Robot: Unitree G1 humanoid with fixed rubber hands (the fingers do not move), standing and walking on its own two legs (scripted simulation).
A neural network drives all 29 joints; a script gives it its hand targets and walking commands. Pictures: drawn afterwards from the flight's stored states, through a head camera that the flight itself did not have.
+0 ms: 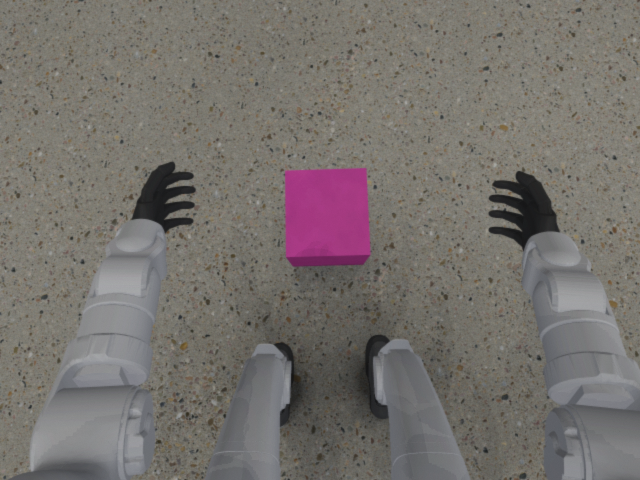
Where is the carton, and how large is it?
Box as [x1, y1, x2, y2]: [285, 168, 370, 266]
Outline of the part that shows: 365,168 285,170 286,257 293,266 362,264 370,254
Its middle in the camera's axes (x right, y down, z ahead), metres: +0.02 -0.06 +1.00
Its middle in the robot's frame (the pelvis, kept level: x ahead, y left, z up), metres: +0.52 +0.01 -0.60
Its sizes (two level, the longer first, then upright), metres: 0.208 0.193 0.186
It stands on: the floor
